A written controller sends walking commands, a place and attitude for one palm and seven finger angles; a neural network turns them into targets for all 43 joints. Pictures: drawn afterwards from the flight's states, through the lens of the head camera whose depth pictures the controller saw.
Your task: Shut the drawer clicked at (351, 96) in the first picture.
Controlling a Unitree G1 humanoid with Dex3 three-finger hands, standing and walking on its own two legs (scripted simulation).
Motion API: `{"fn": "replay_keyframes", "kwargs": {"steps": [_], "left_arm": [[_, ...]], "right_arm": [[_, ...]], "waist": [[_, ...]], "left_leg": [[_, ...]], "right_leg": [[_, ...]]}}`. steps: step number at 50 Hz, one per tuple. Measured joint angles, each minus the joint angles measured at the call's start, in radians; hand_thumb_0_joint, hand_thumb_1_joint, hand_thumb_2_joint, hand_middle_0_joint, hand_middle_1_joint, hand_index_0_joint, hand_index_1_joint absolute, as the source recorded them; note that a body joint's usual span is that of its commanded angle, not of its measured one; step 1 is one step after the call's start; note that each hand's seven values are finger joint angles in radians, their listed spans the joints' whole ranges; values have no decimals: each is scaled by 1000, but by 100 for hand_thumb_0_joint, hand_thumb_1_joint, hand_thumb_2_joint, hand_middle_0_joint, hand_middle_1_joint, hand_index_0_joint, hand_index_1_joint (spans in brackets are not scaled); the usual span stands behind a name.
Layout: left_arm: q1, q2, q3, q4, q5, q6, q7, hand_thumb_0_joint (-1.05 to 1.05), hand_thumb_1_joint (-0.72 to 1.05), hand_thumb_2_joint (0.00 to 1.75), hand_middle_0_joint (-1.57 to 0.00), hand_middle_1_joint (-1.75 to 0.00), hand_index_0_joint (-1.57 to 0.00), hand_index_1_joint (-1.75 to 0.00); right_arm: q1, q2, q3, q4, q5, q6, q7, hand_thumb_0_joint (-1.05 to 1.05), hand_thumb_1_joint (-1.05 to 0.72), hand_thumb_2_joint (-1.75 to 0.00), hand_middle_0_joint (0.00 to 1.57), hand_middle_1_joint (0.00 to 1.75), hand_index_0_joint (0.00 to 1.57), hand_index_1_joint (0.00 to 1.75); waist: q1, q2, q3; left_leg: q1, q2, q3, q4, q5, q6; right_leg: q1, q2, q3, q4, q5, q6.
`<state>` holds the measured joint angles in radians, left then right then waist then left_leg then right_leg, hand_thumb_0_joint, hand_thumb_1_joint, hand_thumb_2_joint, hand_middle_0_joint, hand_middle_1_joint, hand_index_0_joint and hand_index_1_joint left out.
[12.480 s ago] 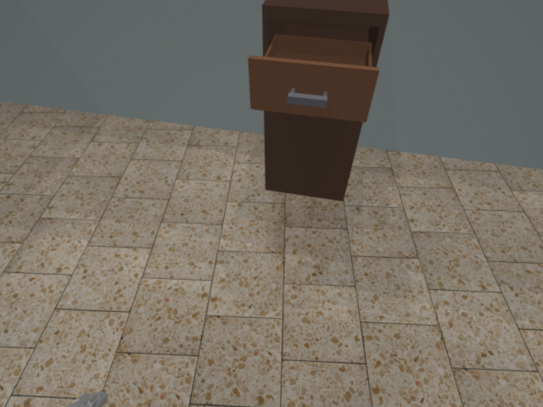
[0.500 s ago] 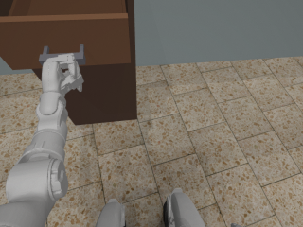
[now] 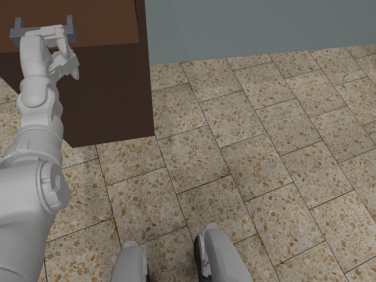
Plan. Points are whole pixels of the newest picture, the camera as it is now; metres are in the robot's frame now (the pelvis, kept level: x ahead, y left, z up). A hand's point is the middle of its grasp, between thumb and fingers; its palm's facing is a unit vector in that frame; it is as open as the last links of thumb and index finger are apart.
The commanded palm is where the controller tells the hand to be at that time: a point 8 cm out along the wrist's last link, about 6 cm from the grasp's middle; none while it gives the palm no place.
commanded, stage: push the drawer shut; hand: left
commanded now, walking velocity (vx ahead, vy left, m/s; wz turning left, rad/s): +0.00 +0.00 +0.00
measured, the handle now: (45, 28) +0.63 +0.22 +0.07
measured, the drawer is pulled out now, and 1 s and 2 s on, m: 0.04 0.00 0.00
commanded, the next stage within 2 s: pull the fist back off the drawer in 0.84 s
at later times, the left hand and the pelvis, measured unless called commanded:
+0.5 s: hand (71, 39) +0.60 +0.16 +0.07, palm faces +0.06 -1.00 -0.04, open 3.3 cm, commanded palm +0.60 +0.20 +0.07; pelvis +0.01 +0.00 +0.00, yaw -1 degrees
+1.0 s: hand (62, 36) +0.60 +0.18 +0.08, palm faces +0.04 -1.00 -0.05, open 3.3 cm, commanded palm +0.64 +0.19 +0.07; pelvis -0.02 +0.01 -0.02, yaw -1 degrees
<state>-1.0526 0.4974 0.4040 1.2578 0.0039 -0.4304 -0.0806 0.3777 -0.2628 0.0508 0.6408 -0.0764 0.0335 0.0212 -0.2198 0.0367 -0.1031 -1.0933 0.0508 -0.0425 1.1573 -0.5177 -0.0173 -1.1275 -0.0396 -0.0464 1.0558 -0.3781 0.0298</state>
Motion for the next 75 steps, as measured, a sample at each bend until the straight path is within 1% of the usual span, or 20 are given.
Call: {"fn": "replay_keyframes", "kwargs": {"steps": [8,20,22,25,28,31,36,43,50,56,65,69,75], "left_arm": [[-50,37,11,24,18,17,3,4,87,97,-139,-160,-140,-160],[-122,102,33,68,47,45,-12,5,86,97,-139,-160,-140,-160],[-138,114,35,76,54,51,-12,5,85,97,-139,-160,-140,-160],[-156,126,34,95,60,46,-26,5,82,98,-139,-160,-140,-160],[-182,143,27,115,67,54,-31,3,78,100,-139,-160,-140,-160],[-208,169,23,133,77,65,-37,2,74,100,-139,-160,-140,-160],[-251,211,1,148,78,89,-44,3,68,99,-139,-160,-140,-160],[-298,246,-22,156,76,115,-48,6,66,98,-139,-160,-140,-160],[-325,279,-24,167,80,135,-57,7,64,97,-139,-160,-140,-160],[-344,278,-24,163,87,149,-51,8,63,96,-139,-160,-140,-160],[-341,247,-13,145,100,158,-31,8,64,95,-139,-160,-140,-160],[-314,226,-3,120,96,157,-24,7,67,94,-139,-160,-140,-160],[-229,172,15,48,67,144,-11,6,74,93,-139,-160,-140,-160]], "right_arm": [[8,2,5,-7,-9,15,6,0,-90,-90,20,30,20,30],[19,0,16,-16,-14,32,10,0,-90,-90,20,30,20,30],[22,0,18,-17,-16,32,11,0,-90,-90,20,30,20,30],[30,-1,21,-15,-17,33,11,0,-90,-90,20,30,20,30],[31,0,27,-11,-17,32,10,0,-90,-90,20,30,20,30],[28,0,34,-10,-16,27,7,0,-90,-90,20,30,20,30],[23,-1,43,-12,-14,11,0,0,-90,-90,20,30,20,30],[24,-4,58,-1,-12,-18,-9,0,-90,-90,20,30,20,30],[33,-7,70,6,-9,-46,-18,0,-90,-90,20,30,20,30],[50,-3,72,5,-14,-53,-11,0,-90,-90,20,30,20,30],[68,6,64,-2,-25,-40,13,0,-90,-90,20,30,20,30],[70,8,58,-8,-27,-33,21,0,-90,-90,20,30,20,30],[65,10,43,-17,-24,-17,33,0,-90,-90,20,30,20,30]], "waist": [[-18,6,2],[-46,11,9],[-52,13,9],[-53,15,8],[-57,14,9],[-67,14,8],[-87,14,10],[-105,14,14],[-120,19,15],[-121,18,19],[-111,15,20],[-104,14,18],[-83,14,16]], "left_leg": [[-20,5,-5,5,-7,-1],[-45,13,-12,13,-15,-1],[-54,14,-15,17,-15,-1],[-69,13,-20,25,-16,-1],[-86,12,-28,36,-15,-1],[-108,12,-35,49,-13,-1],[-145,10,-44,67,-5,0],[-184,8,-46,81,7,4],[-210,9,-41,93,13,10],[-221,5,-39,99,16,14],[-216,1,-41,101,14,15],[-204,2,-39,95,12,14],[-158,8,-28,70,5,13]], "right_leg": [[-16,5,-4,-2,-3,0],[-34,14,-11,-8,-3,0],[-41,14,-14,-7,-3,0],[-52,14,-18,-3,-3,0],[-64,13,-25,3,-2,0],[-80,14,-30,9,2,0],[-110,13,-37,16,13,0],[-142,12,-38,19,31,3],[-165,15,-32,20,45,9],[-174,11,-29,24,48,11],[-168,9,-30,26,45,10],[-158,10,-29,23,42,10],[-122,14,-19,6,35,10]]}}
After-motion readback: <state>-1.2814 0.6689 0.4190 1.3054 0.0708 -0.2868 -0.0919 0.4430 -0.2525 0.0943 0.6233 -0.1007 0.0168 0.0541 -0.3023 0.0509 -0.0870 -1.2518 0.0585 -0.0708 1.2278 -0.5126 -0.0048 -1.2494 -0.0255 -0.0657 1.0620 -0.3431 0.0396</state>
